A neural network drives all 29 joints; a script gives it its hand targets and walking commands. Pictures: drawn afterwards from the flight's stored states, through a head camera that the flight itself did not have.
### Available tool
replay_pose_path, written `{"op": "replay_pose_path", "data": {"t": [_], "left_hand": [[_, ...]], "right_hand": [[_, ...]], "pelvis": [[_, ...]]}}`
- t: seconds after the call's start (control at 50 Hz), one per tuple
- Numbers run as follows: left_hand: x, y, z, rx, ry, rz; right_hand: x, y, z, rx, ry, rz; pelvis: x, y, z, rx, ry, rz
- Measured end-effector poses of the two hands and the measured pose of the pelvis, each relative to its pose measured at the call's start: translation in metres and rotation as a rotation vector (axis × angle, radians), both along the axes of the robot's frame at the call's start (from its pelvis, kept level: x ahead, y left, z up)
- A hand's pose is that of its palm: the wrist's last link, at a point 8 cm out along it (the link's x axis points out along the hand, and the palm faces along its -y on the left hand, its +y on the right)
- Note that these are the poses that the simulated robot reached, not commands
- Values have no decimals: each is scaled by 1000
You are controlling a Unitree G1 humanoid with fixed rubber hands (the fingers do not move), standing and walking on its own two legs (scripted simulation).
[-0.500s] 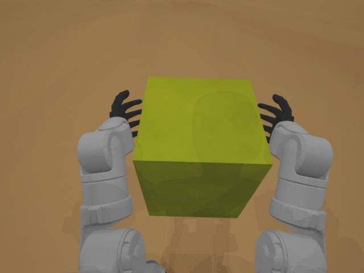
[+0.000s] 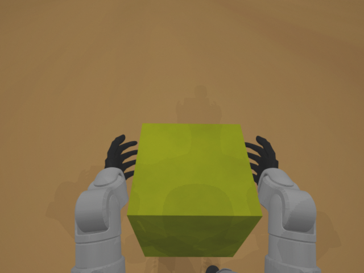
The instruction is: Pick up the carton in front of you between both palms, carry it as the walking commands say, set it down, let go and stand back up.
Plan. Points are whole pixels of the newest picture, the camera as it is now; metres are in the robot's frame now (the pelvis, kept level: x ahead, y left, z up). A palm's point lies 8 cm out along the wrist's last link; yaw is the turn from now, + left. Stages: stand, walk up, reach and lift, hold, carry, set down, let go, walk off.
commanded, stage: carry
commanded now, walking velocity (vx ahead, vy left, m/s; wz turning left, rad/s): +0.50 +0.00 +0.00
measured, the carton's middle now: (190, 193) +0.29 +0.00 +0.00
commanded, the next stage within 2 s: none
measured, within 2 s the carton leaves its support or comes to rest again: neither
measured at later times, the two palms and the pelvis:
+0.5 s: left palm (132, 88) +0.55 +0.16 +0.08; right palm (240, 89) +0.57 -0.13 +0.08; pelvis +0.34 +0.01 -0.02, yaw +1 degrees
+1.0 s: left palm (147, 30) +0.87 +0.16 +0.09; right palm (230, 34) +0.87 -0.14 +0.09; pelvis +0.65 +0.01 -0.01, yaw +1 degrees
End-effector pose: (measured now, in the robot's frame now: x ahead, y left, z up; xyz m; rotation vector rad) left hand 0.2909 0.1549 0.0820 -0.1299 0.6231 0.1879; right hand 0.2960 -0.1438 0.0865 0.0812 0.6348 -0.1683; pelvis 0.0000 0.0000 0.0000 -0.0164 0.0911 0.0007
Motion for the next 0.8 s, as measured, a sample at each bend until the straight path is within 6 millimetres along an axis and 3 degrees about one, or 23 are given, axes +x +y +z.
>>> {"op": "replay_pose_path", "data": {"t": [0.08,0.16,0.24,0.3,0.42,0.56,0.66,0.8], "left_hand": [[45,-19,0,47,-52,-14],[69,-26,-2,62,20,-9],[92,-24,6,61,45,28],[120,-19,14,59,21,45],[198,-6,17,46,-29,31],[314,21,-23,4,0,-16],[372,22,-26,9,96,-77],[447,25,1,14,26,-79]], "right_hand": [[45,-19,-10,14,-53,9],[72,-27,-14,17,19,24],[106,-24,-7,26,43,54],[138,-19,2,28,18,66],[211,-6,7,15,-32,52],[313,20,-21,-35,-2,7],[351,21,-25,-27,96,-56],[430,24,5,-31,25,-49]], "pelvis": [[65,-17,-18,1,-15,30],[114,-26,-8,18,-13,53],[161,-29,3,39,-14,48],[197,-27,6,42,-19,42],[279,-11,-3,28,-36,37],[384,22,-32,38,-53,1],[431,36,-12,9,-34,-23],[510,37,8,-13,-15,-12]]}}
